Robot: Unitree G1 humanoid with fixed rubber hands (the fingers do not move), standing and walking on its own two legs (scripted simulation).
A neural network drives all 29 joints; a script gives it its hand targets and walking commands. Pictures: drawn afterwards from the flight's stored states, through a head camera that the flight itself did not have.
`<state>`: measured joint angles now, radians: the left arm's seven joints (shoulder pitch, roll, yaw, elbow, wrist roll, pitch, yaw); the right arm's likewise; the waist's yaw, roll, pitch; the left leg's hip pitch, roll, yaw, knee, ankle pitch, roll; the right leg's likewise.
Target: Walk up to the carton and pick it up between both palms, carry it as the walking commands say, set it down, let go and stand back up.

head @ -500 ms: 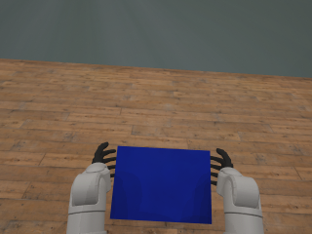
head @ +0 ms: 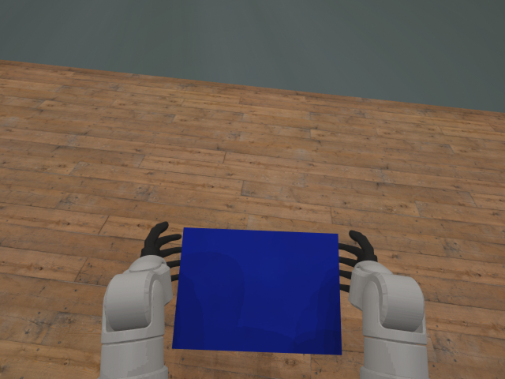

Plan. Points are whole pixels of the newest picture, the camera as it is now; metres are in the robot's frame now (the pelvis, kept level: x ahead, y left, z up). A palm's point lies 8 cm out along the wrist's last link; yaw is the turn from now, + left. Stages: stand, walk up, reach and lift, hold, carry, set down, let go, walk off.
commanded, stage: carry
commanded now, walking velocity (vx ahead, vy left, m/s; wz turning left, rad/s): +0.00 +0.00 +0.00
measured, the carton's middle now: (256, 285) +0.32 +0.01 -0.04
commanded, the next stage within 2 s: none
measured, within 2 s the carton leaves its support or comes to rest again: neither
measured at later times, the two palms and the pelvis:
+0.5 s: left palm (155, 292) +0.23 +0.15 +0.09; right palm (395, 312) +0.22 -0.17 +0.09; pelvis -0.05 +0.00 +0.01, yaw +0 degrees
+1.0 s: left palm (214, 340) +0.18 +0.07 +0.06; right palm (453, 353) +0.18 -0.24 +0.06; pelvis -0.11 -0.09 -0.01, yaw +2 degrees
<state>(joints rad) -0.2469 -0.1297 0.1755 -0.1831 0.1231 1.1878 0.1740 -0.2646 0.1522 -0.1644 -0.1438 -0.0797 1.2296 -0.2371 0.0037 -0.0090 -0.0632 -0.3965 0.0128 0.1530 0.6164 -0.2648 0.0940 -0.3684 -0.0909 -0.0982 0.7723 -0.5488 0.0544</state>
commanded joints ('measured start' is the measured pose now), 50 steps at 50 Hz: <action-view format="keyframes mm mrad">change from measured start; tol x32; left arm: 1 -572 -1090 -775 -63 -501 -18 -369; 15 -417 -918 -486 346 -214 -201 -389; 19 -438 -973 -637 13 -319 -168 -386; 22 -354 -860 -383 500 -85 -236 -388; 28 -600 -1036 -782 -166 -424 -163 -372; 50 -525 -994 -725 -189 -460 -7 -361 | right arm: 1 -516 931 615 -80 383 -56 455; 19 -582 885 661 -116 349 -209 474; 22 -400 744 347 465 103 -266 482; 28 -639 923 738 -227 418 -213 466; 50 -577 938 725 -175 448 -69 441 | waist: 1 -19 117 -421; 32 -2 252 -332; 38 13 -229 -352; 50 0 382 -506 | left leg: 1 359 252 -255 -270 261 44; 10 391 209 -216 -213 491 7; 17 137 215 -294 -426 -309 -33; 33 74 322 -225 -467 -290 -129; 39 -48 72 -39 370 -185 -131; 46 -11 38 1 89 -163 -109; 49 466 345 -275 -216 329 -52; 50 655 552 -526 -64 965 39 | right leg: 1 -59 30 44 90 75 -37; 11 314 -31 136 -321 520 -87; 15 92 -10 118 -362 115 -78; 33 158 126 1 -134 91 -108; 38 35 -174 336 -537 49 -282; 48 61 -39 62 -164 772 -188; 50 -346 73 11 92 198 -93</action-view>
